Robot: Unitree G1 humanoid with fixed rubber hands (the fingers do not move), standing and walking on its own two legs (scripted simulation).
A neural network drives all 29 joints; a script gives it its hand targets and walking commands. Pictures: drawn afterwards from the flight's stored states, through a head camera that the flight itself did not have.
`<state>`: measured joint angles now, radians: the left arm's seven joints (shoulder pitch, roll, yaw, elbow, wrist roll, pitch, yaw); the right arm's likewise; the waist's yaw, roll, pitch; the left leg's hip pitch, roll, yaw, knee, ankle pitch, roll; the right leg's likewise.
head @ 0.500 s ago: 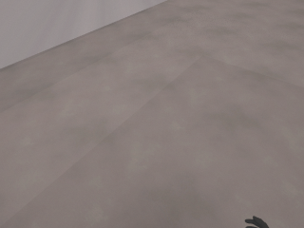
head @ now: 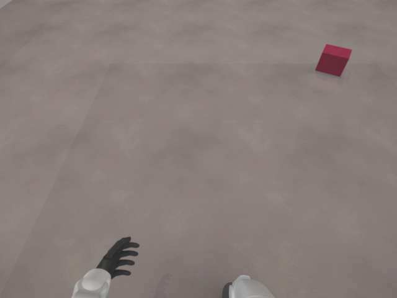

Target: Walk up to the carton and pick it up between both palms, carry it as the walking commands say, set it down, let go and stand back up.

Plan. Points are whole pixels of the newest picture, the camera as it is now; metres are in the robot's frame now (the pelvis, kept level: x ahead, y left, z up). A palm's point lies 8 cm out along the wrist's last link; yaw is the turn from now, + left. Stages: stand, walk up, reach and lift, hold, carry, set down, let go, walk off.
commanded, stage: walk up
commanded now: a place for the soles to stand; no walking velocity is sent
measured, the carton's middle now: (333, 60) +2.03 -1.29 -0.67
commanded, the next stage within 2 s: none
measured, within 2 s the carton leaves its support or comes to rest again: neither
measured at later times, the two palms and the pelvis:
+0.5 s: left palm (119, 193) +0.42 +0.23 -0.13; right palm (305, 187) +0.39 -0.28 -0.08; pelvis +0.32 -0.01 -0.01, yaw -18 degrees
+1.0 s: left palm (208, 96) +0.83 -0.05 -0.11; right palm (335, 175) +0.45 -0.41 -0.13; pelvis +0.59 -0.19 -0.01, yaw -31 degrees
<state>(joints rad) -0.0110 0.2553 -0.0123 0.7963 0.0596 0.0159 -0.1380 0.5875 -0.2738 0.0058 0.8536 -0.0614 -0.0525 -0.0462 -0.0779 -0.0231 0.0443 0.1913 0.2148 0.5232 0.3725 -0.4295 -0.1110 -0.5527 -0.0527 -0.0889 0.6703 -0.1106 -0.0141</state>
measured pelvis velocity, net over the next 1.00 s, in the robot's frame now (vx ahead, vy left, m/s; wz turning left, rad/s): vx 0.59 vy -0.19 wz -0.54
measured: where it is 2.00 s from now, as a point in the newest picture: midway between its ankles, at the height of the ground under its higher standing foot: (270, 147)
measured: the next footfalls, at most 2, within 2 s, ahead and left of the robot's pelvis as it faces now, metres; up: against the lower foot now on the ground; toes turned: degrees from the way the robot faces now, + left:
right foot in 0.04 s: +0.20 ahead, -0.11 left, +0.00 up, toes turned -5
left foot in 0.42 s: +0.47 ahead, +0.08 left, +0.00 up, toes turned -8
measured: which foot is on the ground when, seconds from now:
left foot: down 0.00-0.04, up 0.06-0.40, down 0.42-0.90, up 0.92-1.00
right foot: up 0.00-0.02, down 0.04-0.42, up 0.44-0.86, down 0.88-1.00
